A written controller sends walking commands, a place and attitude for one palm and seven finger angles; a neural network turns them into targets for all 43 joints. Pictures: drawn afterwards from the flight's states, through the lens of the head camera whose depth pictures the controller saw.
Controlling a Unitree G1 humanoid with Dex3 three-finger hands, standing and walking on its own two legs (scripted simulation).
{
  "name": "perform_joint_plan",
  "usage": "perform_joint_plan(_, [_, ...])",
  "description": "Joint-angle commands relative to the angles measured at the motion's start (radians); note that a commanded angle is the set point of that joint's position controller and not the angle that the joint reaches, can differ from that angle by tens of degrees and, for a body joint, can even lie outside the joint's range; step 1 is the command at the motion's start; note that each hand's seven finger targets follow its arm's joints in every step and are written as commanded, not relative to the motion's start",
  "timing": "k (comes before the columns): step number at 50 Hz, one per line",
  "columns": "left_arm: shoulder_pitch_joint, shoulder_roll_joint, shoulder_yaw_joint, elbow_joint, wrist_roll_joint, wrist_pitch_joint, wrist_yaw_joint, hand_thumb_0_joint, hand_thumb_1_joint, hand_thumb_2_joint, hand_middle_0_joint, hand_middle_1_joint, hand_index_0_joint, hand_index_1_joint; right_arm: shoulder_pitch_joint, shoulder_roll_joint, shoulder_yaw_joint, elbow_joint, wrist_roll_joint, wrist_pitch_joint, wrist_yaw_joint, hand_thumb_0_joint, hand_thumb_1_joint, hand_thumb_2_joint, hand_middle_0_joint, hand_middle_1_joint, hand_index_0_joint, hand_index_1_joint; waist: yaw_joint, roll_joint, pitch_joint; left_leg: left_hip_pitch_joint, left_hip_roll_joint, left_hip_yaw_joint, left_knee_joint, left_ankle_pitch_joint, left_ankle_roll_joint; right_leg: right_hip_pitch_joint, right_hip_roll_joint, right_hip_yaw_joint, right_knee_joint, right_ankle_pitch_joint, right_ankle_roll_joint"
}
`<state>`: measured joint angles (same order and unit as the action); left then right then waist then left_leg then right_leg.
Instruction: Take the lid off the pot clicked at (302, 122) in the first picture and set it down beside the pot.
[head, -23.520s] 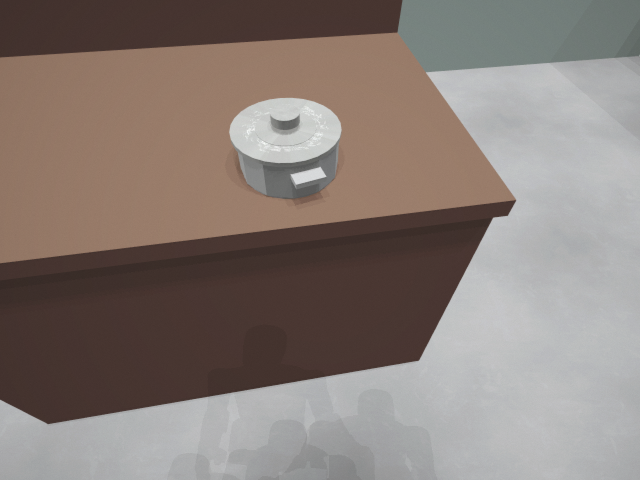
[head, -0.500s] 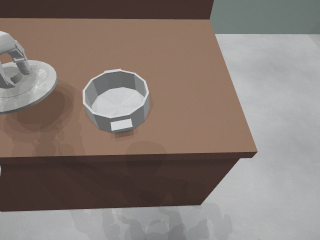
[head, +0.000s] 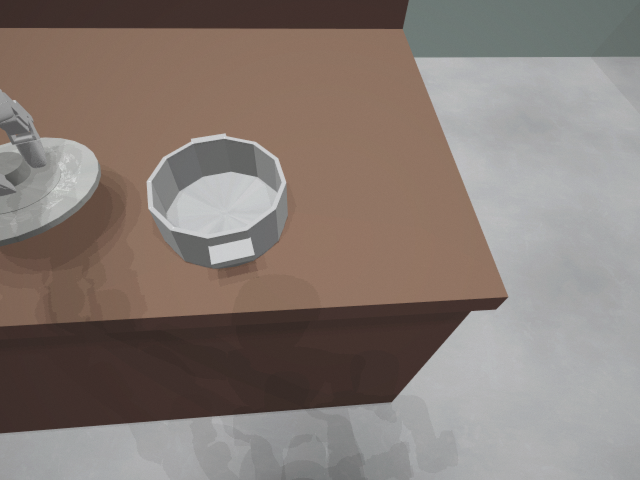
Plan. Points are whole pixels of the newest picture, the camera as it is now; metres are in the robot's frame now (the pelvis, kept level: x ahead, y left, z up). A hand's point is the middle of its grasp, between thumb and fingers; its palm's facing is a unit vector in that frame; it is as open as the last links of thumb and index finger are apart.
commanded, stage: lower the lid onto the table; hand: left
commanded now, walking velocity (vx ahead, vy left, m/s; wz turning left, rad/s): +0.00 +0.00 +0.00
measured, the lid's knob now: (3, 170) +0.45 +0.37 +0.12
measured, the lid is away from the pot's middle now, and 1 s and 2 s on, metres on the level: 0.24 0.24 0.25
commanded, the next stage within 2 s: open the fingers wide in 1.20 s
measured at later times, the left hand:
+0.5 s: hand (11, 185) +0.43 +0.35 +0.12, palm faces -0.46 -0.13 -0.88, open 7.5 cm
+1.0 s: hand (20, 204) +0.43 +0.36 +0.09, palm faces -0.49 -0.15 -0.86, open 7.5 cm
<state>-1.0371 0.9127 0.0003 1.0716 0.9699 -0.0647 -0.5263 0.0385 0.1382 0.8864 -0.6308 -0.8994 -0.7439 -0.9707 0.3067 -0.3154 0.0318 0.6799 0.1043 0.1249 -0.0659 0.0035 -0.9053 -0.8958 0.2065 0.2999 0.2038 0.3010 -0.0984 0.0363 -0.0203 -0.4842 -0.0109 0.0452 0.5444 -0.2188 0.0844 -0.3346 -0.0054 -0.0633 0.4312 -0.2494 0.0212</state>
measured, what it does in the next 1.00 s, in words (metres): stands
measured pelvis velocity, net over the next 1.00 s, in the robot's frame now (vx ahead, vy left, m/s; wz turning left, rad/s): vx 0.00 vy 0.02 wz -0.02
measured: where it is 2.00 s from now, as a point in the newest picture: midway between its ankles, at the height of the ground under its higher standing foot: outside the picture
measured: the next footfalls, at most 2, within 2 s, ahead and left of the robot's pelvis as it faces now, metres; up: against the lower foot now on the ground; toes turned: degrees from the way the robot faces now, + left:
none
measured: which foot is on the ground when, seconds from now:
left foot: down 0.00-1.00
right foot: down 0.00-1.00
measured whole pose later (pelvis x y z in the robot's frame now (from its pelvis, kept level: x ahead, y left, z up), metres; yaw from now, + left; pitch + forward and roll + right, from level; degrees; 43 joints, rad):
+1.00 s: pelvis +0.00 +0.02 -0.01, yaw -1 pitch +12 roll -4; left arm -0.99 0.88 -0.01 1.13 0.98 -0.16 -0.46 0.04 0.14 0.88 -0.63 -0.90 -0.74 -0.97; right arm 0.34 -0.31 0.03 0.69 0.10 0.11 -0.08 0.00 -0.90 -0.90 0.21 0.30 0.20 0.30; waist -0.11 0.03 -0.05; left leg -0.60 -0.01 0.06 0.64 -0.26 0.11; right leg -0.45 -0.01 -0.05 0.52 -0.28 0.02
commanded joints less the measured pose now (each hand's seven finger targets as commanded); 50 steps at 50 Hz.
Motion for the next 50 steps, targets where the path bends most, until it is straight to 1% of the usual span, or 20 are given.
perform_joint_plan(1, [-0.504, 0.396, 0.119, -0.241, -0.023, -0.015, 0.057, 0.000, 0.537, 1.087, -0.829, -1.020, -0.910, -1.055, 0.051, -0.186, -0.069, -0.071, -0.002, -0.023, -0.016, 0.000, -0.900, -0.900, 0.200, 0.300, 0.200, 0.300, 0.007, 0.142, -0.447, 0.495, 0.014, -0.103, -0.002, 0.401, 0.009, -0.097, 0.064, -0.015, -0.028, 0.199, -0.055])
perform_joint_plan(4, [-0.517, 0.302, 0.045, -0.272, -0.032, -0.017, 0.051, 0.000, 0.537, 1.087, -0.829, -1.020, -0.910, -1.055, 0.039, -0.184, -0.073, -0.074, 0.002, -0.022, -0.015, 0.000, -0.900, -0.900, 0.200, 0.300, 0.200, 0.300, 0.001, 0.192, -0.430, 0.529, 0.025, -0.114, -0.006, 0.439, -0.001, -0.150, 0.062, -0.021, -0.029, 0.181, -0.061])
perform_joint_plan(5, [-0.529, 0.320, 0.057, -0.288, -0.023, -0.018, 0.056, 0.000, 0.537, 1.087, -0.829, -1.020, -0.910, -1.055, 0.050, -0.182, -0.075, -0.069, -0.005, -0.020, -0.014, 0.000, -0.900, -0.900, 0.200, 0.300, 0.200, 0.300, 0.001, 0.192, -0.454, 0.541, 0.020, -0.118, 0.003, 0.415, -0.001, -0.150, 0.065, -0.017, -0.026, 0.162, -0.059])
perform_joint_plan(9, [-0.498, 0.316, 0.057, -0.211, -0.036, -0.026, 0.058, 0.000, 0.537, 1.087, -0.829, -1.020, -0.910, -1.055, 0.052, -0.187, -0.069, -0.067, 0.000, -0.026, -0.022, 0.000, -0.900, -0.900, 0.200, 0.300, 0.200, 0.300, -0.005, 0.134, -0.404, 0.476, 0.016, -0.115, -0.013, 0.309, 0.003, -0.150, 0.064, -0.018, -0.029, 0.141, -0.062])
perform_joint_plan(12, [-0.561, 0.332, 0.056, -0.260, -0.023, -0.036, 0.066, 0.000, 0.537, 1.087, -0.829, -1.020, -0.910, -1.055, 0.056, -0.187, -0.069, -0.063, -0.005, -0.031, -0.023, 0.000, -0.900, -0.900, 0.200, 0.300, 0.200, 0.300, -0.004, 0.174, -0.436, 0.501, 0.017, -0.121, -0.010, 0.302, 0.001, -0.156, 0.065, -0.014, -0.025, 0.130, -0.064])
perform_joint_plan(18, [-0.535, 0.342, 0.062, -0.208, -0.016, -0.049, 0.075, 0.000, 0.537, 1.087, -0.829, -1.020, -0.910, -1.055, 0.062, -0.190, -0.067, -0.058, -0.003, -0.038, -0.027, 0.000, -0.900, -0.900, 0.200, 0.300, 0.200, 0.300, -0.007, 0.148, -0.415, 0.455, 0.015, -0.114, -0.007, 0.240, 0.000, -0.159, 0.064, -0.010, -0.016, 0.118, -0.062])
perform_joint_plan(20, [-0.559, 0.320, 0.049, -0.260, -0.012, -0.059, 0.079, 0.000, 0.537, 1.087, -0.829, -1.020, -0.910, -1.055, 0.066, -0.189, -0.070, -0.061, -0.008, -0.040, -0.027, 0.000, -0.900, -0.900, 0.200, 0.300, 0.200, 0.300, -0.001, 0.210, -0.448, 0.513, 0.025, -0.130, 0.002, 0.323, -0.011, -0.190, 0.065, -0.014, -0.005, 0.118, -0.065])
perform_joint_plan(24, [-0.492, 0.326, 0.076, -0.216, -0.023, -0.065, 0.086, 0.000, 0.537, 1.087, -0.829, -1.020, -0.910, -1.055, 0.071, -0.190, -0.071, -0.069, -0.010, -0.043, -0.027, 0.000, -0.900, -0.900, 0.200, 0.300, 0.200, 0.300, 0.003, 0.163, -0.446, 0.493, 0.024, -0.133, 0.004, 0.322, -0.011, -0.189, 0.065, -0.013, -0.003, 0.124, -0.065])
perform_joint_plan(27, [-0.515, 0.336, 0.071, -0.192, -0.014, -0.060, 0.090, 0.000, 0.537, 1.087, -0.829, -1.020, -0.910, -1.055, 0.085, -0.195, -0.071, -0.055, -0.008, -0.037, -0.025, 0.000, -0.900, -0.900, 0.200, 0.300, 0.200, 0.300, -0.003, 0.127, -0.433, 0.455, 0.020, -0.123, 0.007, 0.281, -0.005, -0.182, 0.068, -0.014, 0.002, 0.126, -0.061])
perform_joint_plan(29, [-0.514, 0.307, 0.046, -0.212, -0.011, -0.065, 0.092, 0.000, 0.537, 1.087, -0.829, -1.020, -0.910, -1.055, 0.079, -0.195, -0.073, -0.058, -0.006, -0.041, -0.026, 0.000, -0.900, -0.900, 0.200, 0.300, 0.200, 0.300, -0.003, 0.176, -0.437, 0.487, 0.029, -0.131, 0.010, 0.335, -0.014, -0.211, 0.067, -0.014, 0.007, 0.123, -0.065])
perform_joint_plan(32, [-0.485, 0.369, 0.109, -0.208, -0.008, -0.077, 0.101, 0.000, 0.537, 1.087, -0.829, -1.020, -0.910, -1.055, 0.096, -0.194, -0.074, -0.059, -0.013, -0.038, -0.030, 0.000, -0.900, -0.900, 0.200, 0.300, 0.200, 0.300, 0.001, 0.155, -0.478, 0.489, 0.021, -0.127, 0.031, 0.352, -0.008, -0.193, 0.070, -0.011, 0.015, 0.139, -0.061])
perform_joint_plan(36, [-0.481, 0.316, 0.065, -0.189, -0.014, -0.076, 0.098, 0.000, 0.537, 1.087, -0.829, -1.020, -0.910, -1.055, 0.102, -0.195, -0.076, -0.051, -0.010, -0.034, -0.026, 0.000, -0.900, -0.900, 0.200, 0.300, 0.200, 0.300, -0.006, 0.173, -0.429, 0.483, 0.028, -0.133, 0.030, 0.331, -0.016, -0.247, 0.073, -0.016, 0.018, 0.106, -0.061])
perform_joint_plan(38, [-0.472, 0.354, 0.092, -0.181, -0.006, -0.079, 0.106, 0.000, 0.537, 1.087, -0.829, -1.020, -0.910, -1.055, 0.108, -0.198, -0.072, -0.054, -0.008, -0.034, -0.027, 0.000, -0.900, -0.900, 0.200, 0.300, 0.200, 0.300, -0.002, 0.167, -0.442, 0.471, 0.024, -0.135, 0.031, 0.313, -0.014, -0.237, 0.075, -0.014, 0.024, 0.104, -0.063])
perform_joint_plan(39, [-0.475, 0.326, 0.070, -0.193, -0.008, -0.085, 0.104, 0.000, 0.537, 1.087, -0.829, -1.020, -0.910, -1.055, 0.100, -0.197, -0.073, -0.056, -0.009, -0.038, -0.031, 0.000, -0.900, -0.900, 0.200, 0.300, 0.200, 0.300, -0.004, 0.192, -0.444, 0.487, 0.031, -0.133, 0.035, 0.350, -0.018, -0.255, 0.073, -0.013, 0.025, 0.115, -0.065])
perform_joint_plan(42, [-0.477, 0.366, 0.108, -0.213, -0.006, -0.093, 0.112, 0.000, 0.537, 1.087, -0.829, -1.020, -0.910, -1.055, 0.114, -0.197, -0.076, -0.054, -0.013, -0.036, -0.034, 0.000, -0.900, -0.900, 0.200, 0.300, 0.200, 0.300, -0.002, 0.183, -0.489, 0.494, 0.025, -0.133, 0.049, 0.359, -0.014, -0.237, 0.075, -0.011, 0.032, 0.121, -0.061])
perform_joint_plan(45, [-0.462, 0.329, 0.086, -0.194, -0.012, -0.096, 0.113, 0.000, 0.537, 1.087, -0.829, -1.020, -0.910, -1.055, 0.118, -0.198, -0.077, -0.044, -0.013, -0.036, -0.035, 0.000, -0.900, -0.900, 0.200, 0.300, 0.200, 0.300, -0.007, 0.194, -0.454, 0.501, 0.032, -0.139, 0.054, 0.359, -0.018, -0.280, 0.075, -0.013, 0.034, 0.103, -0.061])
perform_joint_plan(46, [-0.461, 0.311, 0.067, -0.178, -0.012, -0.093, 0.115, 0.000, 0.537, 1.087, -0.829, -1.020, -0.910, -1.055, 0.123, -0.197, -0.077, -0.042, -0.011, -0.038, -0.035, 0.000, -0.900, -0.900, 0.200, 0.300, 0.200, 0.300, -0.014, 0.172, -0.448, 0.486, 0.032, -0.134, 0.051, 0.331, -0.017, -0.282, 0.076, -0.013, 0.036, 0.097, -0.059])
perform_joint_plan(47, [-0.464, 0.357, 0.103, -0.182, -0.009, -0.096, 0.119, 0.000, 0.537, 1.087, -0.829, -1.020, -0.910, -1.055, 0.125, -0.202, -0.075, -0.043, -0.012, -0.037, -0.035, 0.000, -0.900, -0.900, 0.200, 0.300, 0.200, 0.300, -0.004, 0.164, -0.460, 0.475, 0.030, -0.137, 0.051, 0.318, -0.014, -0.265, 0.076, -0.011, 0.037, 0.101, -0.061])
perform_joint_plan(49, [-0.471, 0.309, 0.056, -0.183, -0.010, -0.100, 0.118, 0.000, 0.537, 1.087, -0.829, -1.020, -0.910, -1.055, 0.119, -0.200, -0.073, -0.045, -0.008, -0.042, -0.039, 0.000, -0.900, -0.900, 0.200, 0.300, 0.200, 0.300, -0.014, 0.188, -0.446, 0.475, 0.037, -0.140, 0.042, 0.307, -0.023, -0.290, 0.074, -0.012, 0.041, 0.090, -0.064])
perform_joint_plan(50, [-0.454, 0.304, 0.059, -0.142, -0.006, -0.098, 0.120, 0.000, 0.537, 1.087, -0.829, -1.020, -0.910, -1.055, 0.134, -0.201, -0.075, -0.036, -0.011, -0.042, -0.040, 0.000, -0.900, -0.900, 0.200, 0.300, 0.200, 0.300, -0.017, 0.161, -0.433, 0.467, 0.033, -0.141, 0.051, 0.274, -0.015, -0.302, 0.078, -0.012, 0.043, 0.077, -0.061])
